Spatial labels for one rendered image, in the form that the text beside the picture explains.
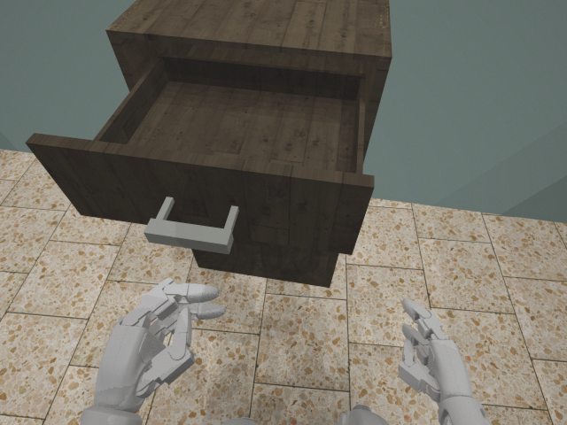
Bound robot right forearm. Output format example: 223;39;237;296
439;396;493;425

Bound left robot hand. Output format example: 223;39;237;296
94;277;226;413

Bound robot left forearm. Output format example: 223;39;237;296
80;406;143;425

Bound robot right shin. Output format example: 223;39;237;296
352;404;371;412

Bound handle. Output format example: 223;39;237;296
144;197;239;254

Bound right robot hand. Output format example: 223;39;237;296
399;298;473;406

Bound cabinet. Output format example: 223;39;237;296
105;0;392;288

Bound drawer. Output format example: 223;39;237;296
26;54;375;255

